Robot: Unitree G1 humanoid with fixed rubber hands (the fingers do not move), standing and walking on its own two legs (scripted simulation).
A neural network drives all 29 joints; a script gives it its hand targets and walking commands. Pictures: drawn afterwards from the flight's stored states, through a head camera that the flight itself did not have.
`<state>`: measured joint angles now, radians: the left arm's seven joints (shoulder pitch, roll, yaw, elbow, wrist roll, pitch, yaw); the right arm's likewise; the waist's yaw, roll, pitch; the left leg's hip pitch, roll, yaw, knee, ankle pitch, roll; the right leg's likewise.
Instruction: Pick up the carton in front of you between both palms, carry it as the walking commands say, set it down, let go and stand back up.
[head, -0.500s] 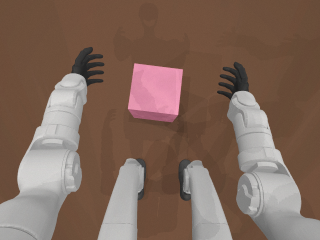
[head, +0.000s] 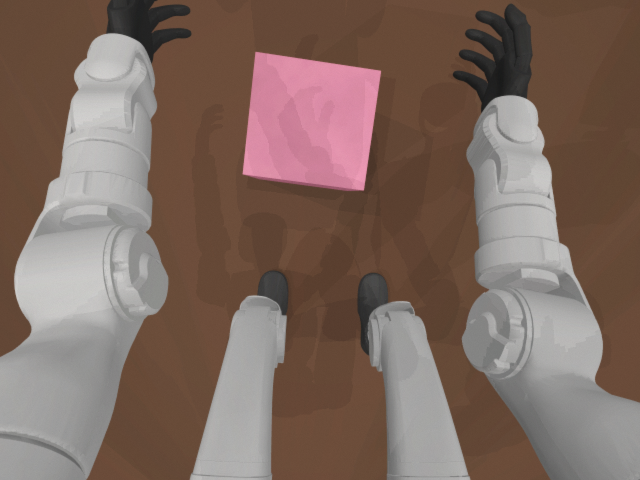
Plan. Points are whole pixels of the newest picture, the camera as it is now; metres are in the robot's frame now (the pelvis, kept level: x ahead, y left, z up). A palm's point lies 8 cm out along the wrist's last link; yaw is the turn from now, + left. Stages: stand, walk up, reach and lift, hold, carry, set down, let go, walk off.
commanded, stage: reach and lift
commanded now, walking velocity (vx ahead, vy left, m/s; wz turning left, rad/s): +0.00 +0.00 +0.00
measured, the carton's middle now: (310, 134) +0.50 +0.04 -0.51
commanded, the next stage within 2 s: none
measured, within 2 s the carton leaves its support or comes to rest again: leaves its support in 1.58 s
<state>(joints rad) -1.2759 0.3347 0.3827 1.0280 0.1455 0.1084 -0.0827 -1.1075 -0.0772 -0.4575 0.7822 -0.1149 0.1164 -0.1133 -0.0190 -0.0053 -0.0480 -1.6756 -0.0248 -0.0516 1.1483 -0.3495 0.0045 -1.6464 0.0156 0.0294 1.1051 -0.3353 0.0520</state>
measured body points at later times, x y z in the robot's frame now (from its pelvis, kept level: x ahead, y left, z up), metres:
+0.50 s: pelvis -0.06 -0.01 -0.22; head +0.32 +0.03 +0.02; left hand +0.52 +0.22 -0.39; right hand +0.50 -0.16 -0.39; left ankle +0.05 +0.11 -0.60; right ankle +0.06 -0.15 -0.60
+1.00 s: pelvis -0.05 -0.01 -0.27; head +0.32 +0.02 -0.03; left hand +0.52 +0.21 -0.45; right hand +0.51 -0.15 -0.45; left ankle +0.05 +0.11 -0.60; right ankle +0.06 -0.14 -0.60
